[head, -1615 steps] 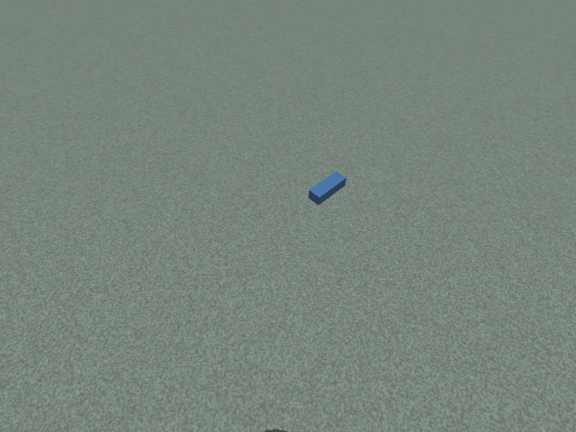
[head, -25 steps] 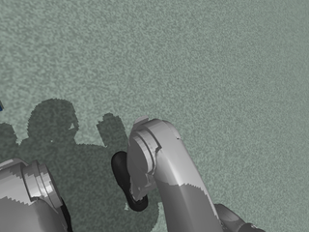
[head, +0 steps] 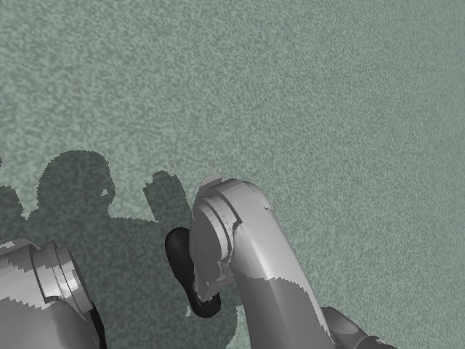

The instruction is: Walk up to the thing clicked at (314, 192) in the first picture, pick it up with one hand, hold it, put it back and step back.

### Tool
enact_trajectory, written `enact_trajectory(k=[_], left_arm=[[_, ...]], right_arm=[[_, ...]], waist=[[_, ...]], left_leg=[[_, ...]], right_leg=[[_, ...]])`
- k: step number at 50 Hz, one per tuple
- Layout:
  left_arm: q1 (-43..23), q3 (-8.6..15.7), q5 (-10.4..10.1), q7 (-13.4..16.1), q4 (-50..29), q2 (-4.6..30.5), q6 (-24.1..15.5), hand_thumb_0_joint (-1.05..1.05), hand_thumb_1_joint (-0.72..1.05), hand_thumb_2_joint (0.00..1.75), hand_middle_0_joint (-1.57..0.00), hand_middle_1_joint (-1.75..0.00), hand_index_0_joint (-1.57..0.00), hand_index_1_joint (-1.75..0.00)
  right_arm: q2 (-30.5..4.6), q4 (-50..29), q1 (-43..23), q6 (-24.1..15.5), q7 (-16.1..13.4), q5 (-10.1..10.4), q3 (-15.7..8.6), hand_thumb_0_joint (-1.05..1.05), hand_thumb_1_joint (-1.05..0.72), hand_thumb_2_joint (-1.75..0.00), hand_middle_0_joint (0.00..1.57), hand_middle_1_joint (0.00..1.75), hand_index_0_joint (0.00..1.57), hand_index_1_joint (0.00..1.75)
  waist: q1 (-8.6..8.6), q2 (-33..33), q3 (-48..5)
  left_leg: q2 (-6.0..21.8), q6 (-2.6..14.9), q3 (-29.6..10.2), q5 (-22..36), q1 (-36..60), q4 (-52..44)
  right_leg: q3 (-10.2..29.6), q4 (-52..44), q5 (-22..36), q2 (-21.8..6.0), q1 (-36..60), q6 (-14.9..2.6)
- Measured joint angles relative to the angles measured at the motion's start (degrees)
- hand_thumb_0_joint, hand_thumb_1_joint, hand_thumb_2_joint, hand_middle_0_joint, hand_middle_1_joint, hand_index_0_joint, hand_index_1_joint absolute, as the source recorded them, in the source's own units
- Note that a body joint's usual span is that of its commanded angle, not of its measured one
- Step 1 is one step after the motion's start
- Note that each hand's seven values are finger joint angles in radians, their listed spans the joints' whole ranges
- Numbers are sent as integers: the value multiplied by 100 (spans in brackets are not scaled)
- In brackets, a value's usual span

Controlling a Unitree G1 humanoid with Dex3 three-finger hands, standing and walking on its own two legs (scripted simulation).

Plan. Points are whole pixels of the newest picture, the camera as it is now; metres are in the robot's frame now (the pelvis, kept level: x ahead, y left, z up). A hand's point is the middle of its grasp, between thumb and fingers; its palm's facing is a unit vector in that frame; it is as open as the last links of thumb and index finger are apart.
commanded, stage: withdraw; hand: left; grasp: from above
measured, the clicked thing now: out of the picture +0.44 +0.31 -0.28
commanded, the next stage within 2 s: home in 0.82 s
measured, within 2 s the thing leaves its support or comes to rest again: neither
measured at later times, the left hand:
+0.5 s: hand out of the picture +0.43 +0.33 -0.11, palm faces -0.37 -0.10 -0.92, open 14.0 cm
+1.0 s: hand out of the picture +0.43 +0.31 -0.15, palm faces -0.43 -0.10 -0.90, open 13.8 cm
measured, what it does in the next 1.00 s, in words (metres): stands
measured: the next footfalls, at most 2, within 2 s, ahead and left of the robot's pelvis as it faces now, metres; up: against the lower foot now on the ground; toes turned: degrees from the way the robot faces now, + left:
none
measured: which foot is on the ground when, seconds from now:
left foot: down 0.00-1.00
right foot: down 0.00-1.00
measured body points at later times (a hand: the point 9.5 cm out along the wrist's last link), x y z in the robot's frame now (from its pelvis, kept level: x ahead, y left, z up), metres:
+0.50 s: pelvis +0.00 +0.00 +0.04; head +0.22 +0.09 +0.43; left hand +0.45 +0.33 -0.06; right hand +0.09 -0.26 -0.06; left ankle +0.06 +0.12 -0.27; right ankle +0.12 -0.11 -0.27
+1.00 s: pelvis +0.00 -0.01 +0.03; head +0.23 +0.09 +0.40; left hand +0.45 +0.31 -0.09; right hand +0.06 -0.28 -0.06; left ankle +0.06 +0.12 -0.27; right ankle +0.12 -0.11 -0.27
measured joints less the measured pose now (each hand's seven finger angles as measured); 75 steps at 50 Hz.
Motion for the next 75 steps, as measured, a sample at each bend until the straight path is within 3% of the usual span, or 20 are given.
enact_trajectory(k=[3,10,12,16,20,25,29,34,39,47,49,52,55,58,62,70,75], left_arm=[[-9,-3,-42,3,42,-6,21,0,-45,101,-9,-105,-10,-104],[119,247,-65,-15,-423,-155,168,0,-47,99,-10,-101,-10,-101],[275,317,-138,-106,-793,-320,269,0,-48,98,-10,-100,-10,-100],[657,171,-376,-336,-1623,-825,549,0,-50,97,-10,-99,-10,-99],[893,-150,-664,-736,-2088,-1304,888,0,-50,98,-9,-98,-9,-99],[959,-529,-1033,-1495,-2442,-1735,1088,0,-50,99,-10,-98,-9,-99],[726,-686,-1075,-2001,-2326,-1855,948,0,-49,99,-12,-97,-10,-98],[419,-843,-997,-2355,-2062,-1810,631,0,-48,100,-13,-97,-11,-99],[254,-855,-715,-2199,-1786,-1730,233,0,-49,101,-12,-98,-11,-100],[103,-592,-242,-1436,-1221,-1529,22,0,-49,101,-11,-100,-10,-101],[181,-464,-192,-1266,-1323,-1520,65,0,-48,100,-11,-100,-11,-101],[418,-277,-277,-1072,-1711,-1610,221,0,-43,98,-15,-94,-14,-95],[603,-192,-538,-1046,-2047,-1781,441,0,-33,96,-19,-84,-18,-86],[853,-137,-970,-1212,-2508,-2009,683,0,-20,94,-22,-74,-20,-76],[1333,-202,-1806,-1617,-3242,-2385,1023,0,-1,91,-23,-63,-21,-65],[2822,-483,-3534,-2772,-5083,-2917,1513,0,48,92,-23,-45,-22,-47],[3755,-618,-4290,-3152,-6118,-3207,1606,0,71,91,-23,-37,-21,-38]], right_arm=[[-16,-21,-2,16,-14,5,-7,0,-90,-90,20,30,20,30],[22,19,187,3,76,15,-168,0,-90,-90,20,30,20,30],[55,71,288,23,122,54,-302,0,-90,-90,20,30,20,30],[145,261,453,183,198,262,-599,0,-90,-90,20,30,20,30],[239,427,459,487,177,529,-906,0,-90,-90,20,30,20,30],[294,404,324,833,-13,768,-1181,0,-91,-90,20,30,20,30],[290,299,193,1029,-289,866,-1249,0,-91,-91,20,30,20,30],[231,152,139,1143,-661,881,-1242,0,-91,-91,20,30,20,30],[161,172,195,1214,-898,825,-1167,0,-91,-90,20,30,20,30],[225,320,358,1094,-983,618,-1042,0,-90,-90,20,30,20,30],[272,354,427,1045,-954,577,-1047,0,-90,-90,20,30,20,30],[370,422,542,1025,-890,552,-1111,0,-90,-90,20,30,20,30],[485,494,624,1045,-804,577,-1210,0,-90,-90,20,30,20,30],[586,529,671,1098,-741,682,-1341,0,-89,-90,20,30,20,30],[652,510,668,1216,-728,917,-1525,0,-90,-90,20,30,20,30],[556,75,432,1414,-960,1336,-1706,0,-90,-90,20,30,20,30],[413,-147,203,1374,-1196,1477,-1796,0,-90,-90,20,30,20,30]], waist=[[-2,14,10],[81,62,-145],[149,143,-279],[364,411,-746],[618,713,-1239],[896,933,-1528],[982,966,-1593],[959,896,-1498],[884,786,-1408],[685,664,-1182],[667,672,-1133],[676,723,-1151],[737,796,-1253],[873,913,-1426],[1123,1095,-1716],[1568,1157,-2085],[1794,1020,-2169]], left_leg=[[3,17,8,9,-6,-10],[-11,-11,44,3,-32,-54],[-24,-27,64,-12,-48,-79],[-41,-44,166,-38,-87,-214],[-45,-23,362,-20,-27,-495],[-61,-1,633,89,290,-956],[-97,-25,756,218,544,-1279],[-134,-69,789,352,696,-1481],[-156,-94,777,405,610,-1431],[-155,-75,728,376,237,-1042],[-152,-63,721,361,145,-957],[-152,-45,747,326,47,-891],[-143,-26,795,277,44,-924],[-127,-12,828,213,154,-1067],[-120,9,885,143,529,-1469],[-109,1,956,205,1800,-2681],[-140,-39,951,342,2566,-3385]], right_leg=[[6,-15,7,4,2,12],[37,-18,-22,-17,-40,-10],[52,-17,-53,-33,-65,-29],[136,-61,-130,-69,-141,-67],[304,-201,-187,-102,-143,-84],[548,-461,-186,-146,83,-96],[664,-658,-133,-189,285,-132],[698,-789,-50,-225,416,-177],[687,-727,-13,-246,333,-195],[634,-404,-15,-243,2,-172],[626,-336,-23,-239,-79,-160],[649,-267,-61,-240,-176,-143],[694,-275,-113,-234,-201,-132],[728,-402,-169,-217,-115,-120],[792,-770,-251,-203,235,-97],[887,-1921,-210,-175,1466,-84],[894,-2591,-111,-198,2237,-109]])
